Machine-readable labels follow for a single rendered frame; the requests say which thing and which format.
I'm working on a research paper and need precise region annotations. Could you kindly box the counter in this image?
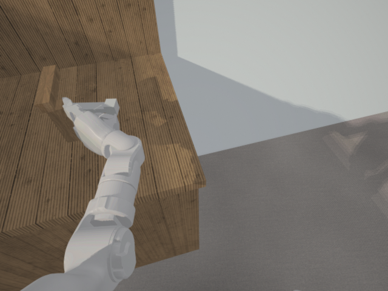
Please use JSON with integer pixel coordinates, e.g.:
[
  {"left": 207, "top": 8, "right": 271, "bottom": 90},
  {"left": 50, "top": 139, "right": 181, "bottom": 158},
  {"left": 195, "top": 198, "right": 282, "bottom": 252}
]
[{"left": 0, "top": 0, "right": 206, "bottom": 291}]

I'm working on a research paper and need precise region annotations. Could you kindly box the left robot hand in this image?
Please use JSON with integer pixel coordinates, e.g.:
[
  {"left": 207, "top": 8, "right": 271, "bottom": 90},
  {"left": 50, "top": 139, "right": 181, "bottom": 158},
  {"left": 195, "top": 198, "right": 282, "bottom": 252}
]
[{"left": 62, "top": 97, "right": 119, "bottom": 156}]

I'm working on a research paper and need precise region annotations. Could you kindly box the robot left forearm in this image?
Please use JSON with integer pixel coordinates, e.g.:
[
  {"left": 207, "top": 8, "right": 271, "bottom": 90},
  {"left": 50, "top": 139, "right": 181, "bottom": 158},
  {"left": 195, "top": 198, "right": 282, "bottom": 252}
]
[{"left": 64, "top": 130, "right": 145, "bottom": 271}]

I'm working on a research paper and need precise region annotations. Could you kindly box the tap lever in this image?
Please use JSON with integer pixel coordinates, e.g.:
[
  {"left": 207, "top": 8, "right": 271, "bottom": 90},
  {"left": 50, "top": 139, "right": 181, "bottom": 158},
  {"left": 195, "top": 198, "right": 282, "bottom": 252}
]
[{"left": 74, "top": 99, "right": 119, "bottom": 115}]

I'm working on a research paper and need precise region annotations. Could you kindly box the left robot upper arm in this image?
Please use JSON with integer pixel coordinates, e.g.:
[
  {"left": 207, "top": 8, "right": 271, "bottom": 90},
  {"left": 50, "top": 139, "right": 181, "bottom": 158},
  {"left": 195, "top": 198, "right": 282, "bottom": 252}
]
[{"left": 20, "top": 225, "right": 136, "bottom": 291}]

